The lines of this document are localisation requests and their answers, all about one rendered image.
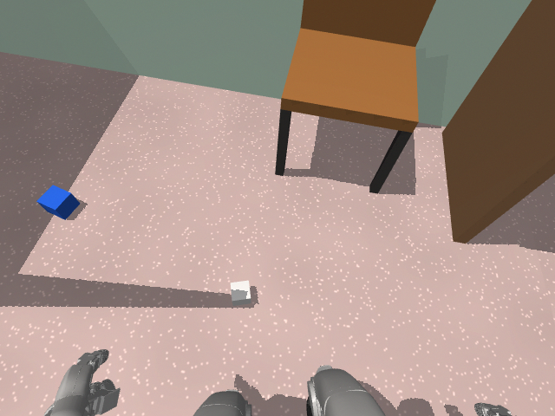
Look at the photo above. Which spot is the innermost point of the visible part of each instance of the chair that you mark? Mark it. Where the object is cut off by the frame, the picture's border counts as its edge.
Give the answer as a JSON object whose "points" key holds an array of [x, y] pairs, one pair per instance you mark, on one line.
{"points": [[355, 61]]}

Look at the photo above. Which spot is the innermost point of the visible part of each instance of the left robot hand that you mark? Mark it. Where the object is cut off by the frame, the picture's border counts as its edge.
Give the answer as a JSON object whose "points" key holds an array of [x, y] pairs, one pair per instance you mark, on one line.
{"points": [[103, 396]]}

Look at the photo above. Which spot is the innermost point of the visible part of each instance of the left robot arm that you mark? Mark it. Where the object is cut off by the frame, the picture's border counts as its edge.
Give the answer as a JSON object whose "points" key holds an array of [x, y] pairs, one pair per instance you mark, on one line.
{"points": [[69, 406]]}

